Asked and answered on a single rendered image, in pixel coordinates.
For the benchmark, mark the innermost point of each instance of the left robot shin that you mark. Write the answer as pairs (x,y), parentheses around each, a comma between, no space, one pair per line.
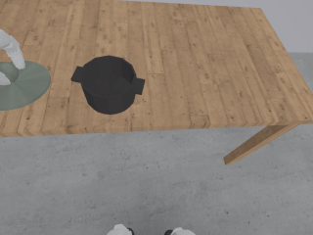
(119,226)

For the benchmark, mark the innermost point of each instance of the table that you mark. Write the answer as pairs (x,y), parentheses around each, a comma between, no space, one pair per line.
(205,66)

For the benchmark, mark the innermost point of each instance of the lid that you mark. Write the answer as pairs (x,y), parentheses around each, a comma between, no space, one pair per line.
(32,83)

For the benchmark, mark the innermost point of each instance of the pot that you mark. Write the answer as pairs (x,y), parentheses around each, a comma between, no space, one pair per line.
(109,84)

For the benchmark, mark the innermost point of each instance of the knob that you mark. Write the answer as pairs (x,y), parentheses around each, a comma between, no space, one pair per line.
(10,71)

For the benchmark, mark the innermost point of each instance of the left robot hand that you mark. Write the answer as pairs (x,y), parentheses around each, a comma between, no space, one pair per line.
(12,47)

